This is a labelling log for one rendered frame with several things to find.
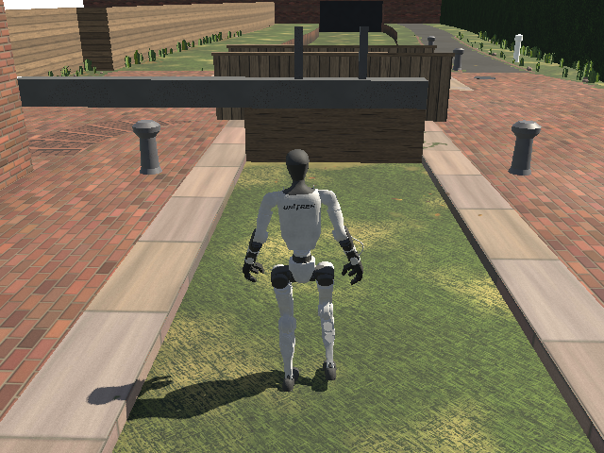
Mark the left robot forearm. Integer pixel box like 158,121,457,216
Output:
244,229,262,264

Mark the robot left hand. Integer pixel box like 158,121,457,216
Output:
243,261,264,282

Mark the robot left upper arm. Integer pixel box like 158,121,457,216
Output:
253,191,279,243

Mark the right robot forearm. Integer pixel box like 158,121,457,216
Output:
339,226,361,265

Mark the robot right hand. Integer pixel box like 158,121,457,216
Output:
342,261,363,285

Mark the robot right thigh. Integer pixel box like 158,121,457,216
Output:
315,261,334,320

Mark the right robot foot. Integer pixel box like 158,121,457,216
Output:
323,360,337,380

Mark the robot right upper arm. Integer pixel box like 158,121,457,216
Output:
318,190,348,242

